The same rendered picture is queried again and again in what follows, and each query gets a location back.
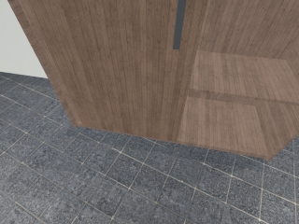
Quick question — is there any handle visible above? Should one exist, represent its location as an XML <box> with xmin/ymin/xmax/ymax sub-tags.
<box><xmin>173</xmin><ymin>0</ymin><xmax>187</xmax><ymax>50</ymax></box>

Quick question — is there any wardrobe door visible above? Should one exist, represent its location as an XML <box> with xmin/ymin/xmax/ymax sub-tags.
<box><xmin>18</xmin><ymin>0</ymin><xmax>81</xmax><ymax>122</ymax></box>
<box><xmin>26</xmin><ymin>0</ymin><xmax>208</xmax><ymax>142</ymax></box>

